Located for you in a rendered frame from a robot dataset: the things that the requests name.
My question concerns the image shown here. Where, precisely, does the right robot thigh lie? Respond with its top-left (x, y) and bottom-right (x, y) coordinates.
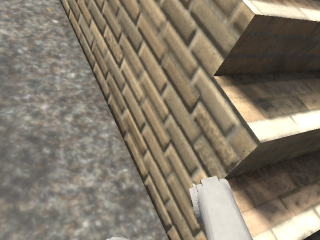
top-left (189, 176), bottom-right (253, 240)

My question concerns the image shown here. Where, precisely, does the robot right shin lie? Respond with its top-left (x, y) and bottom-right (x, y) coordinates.
top-left (219, 178), bottom-right (233, 194)

